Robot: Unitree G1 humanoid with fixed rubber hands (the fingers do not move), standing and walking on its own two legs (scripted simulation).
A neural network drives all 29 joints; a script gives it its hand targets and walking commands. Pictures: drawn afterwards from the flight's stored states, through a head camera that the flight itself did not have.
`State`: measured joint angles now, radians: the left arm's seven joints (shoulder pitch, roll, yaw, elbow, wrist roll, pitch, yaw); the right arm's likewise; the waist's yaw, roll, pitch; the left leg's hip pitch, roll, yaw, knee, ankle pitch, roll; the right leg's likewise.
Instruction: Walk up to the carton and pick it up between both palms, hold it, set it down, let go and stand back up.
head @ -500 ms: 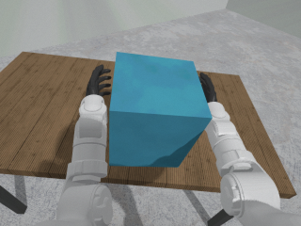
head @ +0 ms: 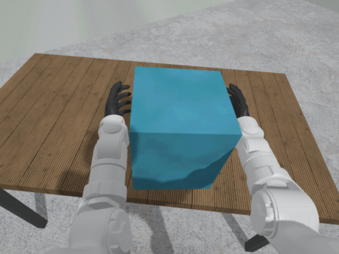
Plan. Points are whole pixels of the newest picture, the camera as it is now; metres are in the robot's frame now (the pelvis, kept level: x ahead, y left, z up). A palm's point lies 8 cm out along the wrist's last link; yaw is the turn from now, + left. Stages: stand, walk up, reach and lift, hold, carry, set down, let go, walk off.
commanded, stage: set down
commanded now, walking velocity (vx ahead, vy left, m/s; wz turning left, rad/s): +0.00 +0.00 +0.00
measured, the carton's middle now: (175, 132) +0.39 +0.05 +0.05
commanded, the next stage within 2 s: none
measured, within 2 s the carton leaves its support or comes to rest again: rests again in 0.48 s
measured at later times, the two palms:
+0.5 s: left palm (113, 125) +0.36 +0.20 +0.09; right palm (234, 122) +0.42 -0.10 +0.08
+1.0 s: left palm (111, 132) +0.35 +0.20 +0.08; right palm (233, 124) +0.41 -0.10 +0.08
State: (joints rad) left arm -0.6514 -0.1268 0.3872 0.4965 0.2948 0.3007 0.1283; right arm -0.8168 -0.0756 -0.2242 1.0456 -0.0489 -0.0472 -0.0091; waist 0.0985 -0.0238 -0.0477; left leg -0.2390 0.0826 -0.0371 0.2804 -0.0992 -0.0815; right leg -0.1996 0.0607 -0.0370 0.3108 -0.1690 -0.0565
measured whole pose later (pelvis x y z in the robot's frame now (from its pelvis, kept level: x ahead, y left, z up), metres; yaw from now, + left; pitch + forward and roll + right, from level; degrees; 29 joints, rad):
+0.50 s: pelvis -0.01 +0.01 +0.00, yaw -1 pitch +7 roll -1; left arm -0.60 -0.15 0.38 0.49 0.29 0.21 0.15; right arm -0.81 -0.07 -0.27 1.08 -0.10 -0.14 0.03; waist 0.11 -0.02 -0.07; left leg -0.33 0.09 -0.02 0.29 -0.09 -0.08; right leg -0.28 0.06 -0.02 0.29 -0.13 -0.05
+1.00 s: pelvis -0.01 +0.01 +0.00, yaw -1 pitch +5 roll +0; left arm -0.59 -0.19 0.48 0.54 0.36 0.14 0.11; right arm -0.80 -0.02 -0.46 1.06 -0.28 -0.13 0.08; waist 0.12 -0.04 -0.05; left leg -0.28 0.08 -0.02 0.26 -0.07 -0.07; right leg -0.25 0.05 -0.03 0.31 -0.15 -0.05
